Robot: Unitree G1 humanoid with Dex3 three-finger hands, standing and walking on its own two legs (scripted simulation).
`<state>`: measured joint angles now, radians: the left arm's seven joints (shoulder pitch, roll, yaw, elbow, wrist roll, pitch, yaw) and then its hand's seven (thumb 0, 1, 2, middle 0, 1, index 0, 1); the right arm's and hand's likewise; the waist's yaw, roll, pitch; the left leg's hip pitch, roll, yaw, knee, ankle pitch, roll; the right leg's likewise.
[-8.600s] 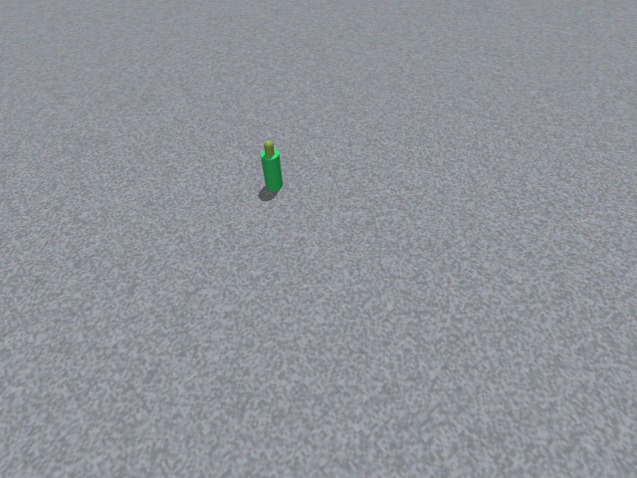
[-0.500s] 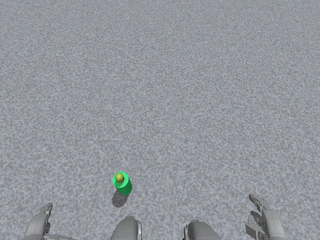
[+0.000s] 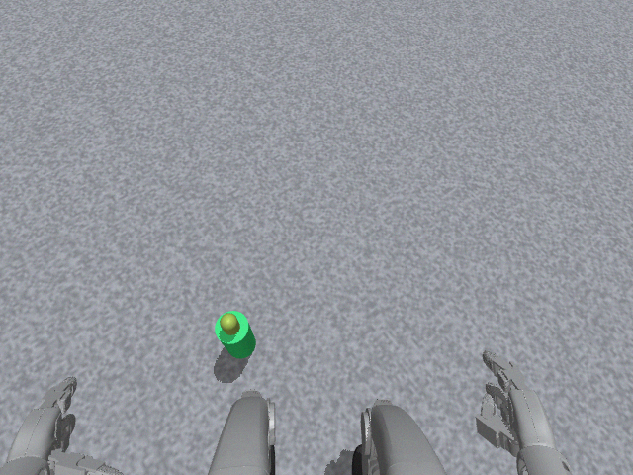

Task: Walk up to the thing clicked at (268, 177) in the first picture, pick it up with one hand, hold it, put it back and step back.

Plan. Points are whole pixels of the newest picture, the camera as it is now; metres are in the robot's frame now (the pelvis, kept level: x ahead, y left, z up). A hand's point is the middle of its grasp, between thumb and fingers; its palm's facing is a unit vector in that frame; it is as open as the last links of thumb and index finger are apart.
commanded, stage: go down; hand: left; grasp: from the side
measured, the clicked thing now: (235, 333) +0.40 +0.20 -0.54
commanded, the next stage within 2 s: approach in 1.86 s
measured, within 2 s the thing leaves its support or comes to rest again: neither
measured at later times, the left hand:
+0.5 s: hand (98, 364) +0.27 +0.35 -0.19, palm faces +0.15 -0.97 -0.17, open 17.6 cm
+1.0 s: hand (103, 342) +0.31 +0.37 -0.23, palm faces +0.13 -0.98 -0.12, open 17.4 cm
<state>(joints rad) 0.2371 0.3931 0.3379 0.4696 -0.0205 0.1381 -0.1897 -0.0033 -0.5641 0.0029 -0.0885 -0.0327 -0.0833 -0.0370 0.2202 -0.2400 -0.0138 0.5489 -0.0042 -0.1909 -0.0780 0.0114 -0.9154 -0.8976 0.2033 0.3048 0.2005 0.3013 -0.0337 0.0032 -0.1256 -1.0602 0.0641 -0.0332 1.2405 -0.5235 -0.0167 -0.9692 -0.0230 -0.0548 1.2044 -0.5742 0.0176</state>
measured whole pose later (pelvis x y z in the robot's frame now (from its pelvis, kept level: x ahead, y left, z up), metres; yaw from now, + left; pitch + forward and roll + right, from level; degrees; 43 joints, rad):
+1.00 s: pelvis -0.06 +0.00 -0.21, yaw -5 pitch +33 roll -6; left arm -0.45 0.77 0.75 1.01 -0.15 -0.31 -0.64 -0.01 -0.51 0.04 -0.05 -0.03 -0.04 -0.04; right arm 0.11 -0.34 0.06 0.67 -0.04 -0.17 -0.05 0.01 -0.91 -0.90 0.20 0.30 0.20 0.30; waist -0.05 -0.02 -0.13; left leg -1.94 0.08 -0.11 2.00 -0.64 -0.03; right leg -1.83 0.00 -0.07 1.97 -0.71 0.01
